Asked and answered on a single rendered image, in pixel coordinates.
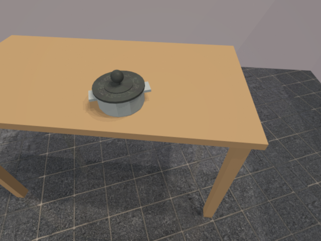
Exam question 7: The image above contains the knob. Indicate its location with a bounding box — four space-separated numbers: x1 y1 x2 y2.
110 70 124 83

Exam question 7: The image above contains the pot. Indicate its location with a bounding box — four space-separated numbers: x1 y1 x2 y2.
88 81 151 117

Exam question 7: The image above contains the lid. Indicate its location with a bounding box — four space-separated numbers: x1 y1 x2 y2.
92 71 145 103

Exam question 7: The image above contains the table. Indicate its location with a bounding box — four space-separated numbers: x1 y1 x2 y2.
0 35 268 218

